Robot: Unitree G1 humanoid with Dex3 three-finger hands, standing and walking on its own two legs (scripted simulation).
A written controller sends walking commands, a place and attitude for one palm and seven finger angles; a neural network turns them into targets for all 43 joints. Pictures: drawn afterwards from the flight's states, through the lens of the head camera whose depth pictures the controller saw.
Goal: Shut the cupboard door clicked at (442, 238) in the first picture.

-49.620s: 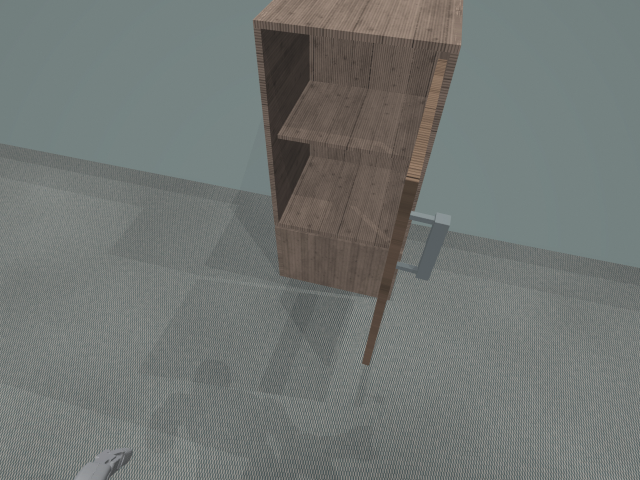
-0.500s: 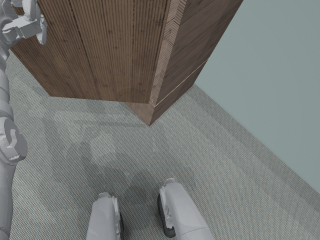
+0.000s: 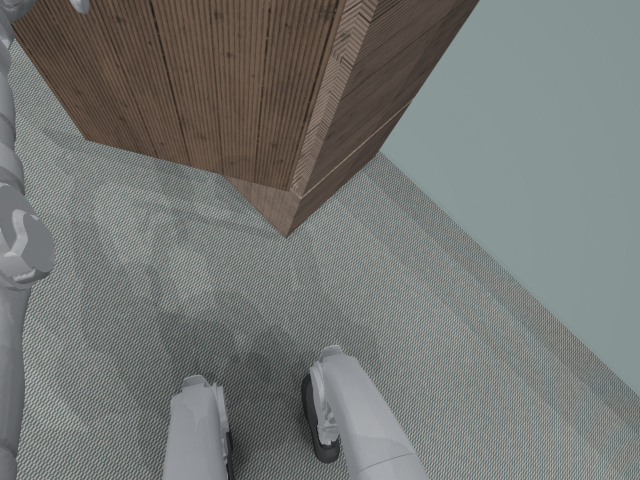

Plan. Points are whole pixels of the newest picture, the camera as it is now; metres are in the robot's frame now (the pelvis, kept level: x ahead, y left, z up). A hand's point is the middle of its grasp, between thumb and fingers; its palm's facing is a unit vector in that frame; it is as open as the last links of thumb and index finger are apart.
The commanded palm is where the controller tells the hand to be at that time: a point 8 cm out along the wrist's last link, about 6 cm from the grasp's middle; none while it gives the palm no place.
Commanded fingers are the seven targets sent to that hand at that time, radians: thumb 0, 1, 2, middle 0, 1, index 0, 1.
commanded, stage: pull the fist back off the door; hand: left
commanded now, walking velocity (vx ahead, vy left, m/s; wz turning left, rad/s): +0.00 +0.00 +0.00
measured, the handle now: out of the picture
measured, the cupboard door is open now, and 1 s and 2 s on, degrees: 33 32 32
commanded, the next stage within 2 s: draw the hand back to the body in 0.80 s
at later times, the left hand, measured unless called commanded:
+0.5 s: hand out of the picture +0.57 +0.15 +0.12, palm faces +0.13 -0.99 -0.08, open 3.1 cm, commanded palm +0.53 +0.18 +0.11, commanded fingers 0.00 0.90 0.90 -1.30 -1.50 -1.30 -1.50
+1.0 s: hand (82, 45) +0.52 +0.14 +0.12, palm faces +0.11 -0.99 -0.03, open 3.1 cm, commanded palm +0.46 +0.19 +0.13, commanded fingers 0.00 0.90 0.90 -1.30 -1.50 -1.30 -1.50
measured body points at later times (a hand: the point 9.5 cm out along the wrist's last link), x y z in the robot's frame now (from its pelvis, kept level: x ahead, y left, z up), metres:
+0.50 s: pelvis +0.02 -0.02 +0.05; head +0.17 -0.01 +0.47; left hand +0.56 +0.20 +0.13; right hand -0.01 -0.26 -0.07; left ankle +0.02 +0.11 -0.59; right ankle +0.06 -0.14 -0.59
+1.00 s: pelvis +0.01 -0.01 +0.05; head +0.14 +0.00 +0.48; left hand +0.51 +0.19 +0.13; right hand +0.07 -0.26 -0.07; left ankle +0.02 +0.11 -0.59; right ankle +0.06 -0.14 -0.59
